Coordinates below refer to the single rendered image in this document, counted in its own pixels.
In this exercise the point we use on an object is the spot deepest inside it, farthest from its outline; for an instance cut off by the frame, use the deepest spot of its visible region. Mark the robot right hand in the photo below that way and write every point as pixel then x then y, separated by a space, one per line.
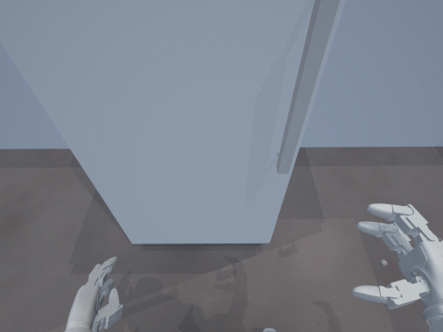
pixel 426 257

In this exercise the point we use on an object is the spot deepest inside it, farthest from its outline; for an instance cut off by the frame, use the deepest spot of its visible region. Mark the right robot forearm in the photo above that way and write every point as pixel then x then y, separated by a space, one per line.
pixel 434 317

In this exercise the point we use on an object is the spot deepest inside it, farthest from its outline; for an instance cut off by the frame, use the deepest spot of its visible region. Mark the fridge door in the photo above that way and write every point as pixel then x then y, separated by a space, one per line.
pixel 175 109

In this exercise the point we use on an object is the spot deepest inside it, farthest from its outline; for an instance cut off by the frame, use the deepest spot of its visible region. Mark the handle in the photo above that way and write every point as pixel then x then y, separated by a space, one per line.
pixel 320 26

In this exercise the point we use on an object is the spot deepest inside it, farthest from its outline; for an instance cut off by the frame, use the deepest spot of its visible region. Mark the robot left hand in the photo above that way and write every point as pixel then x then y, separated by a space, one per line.
pixel 85 309

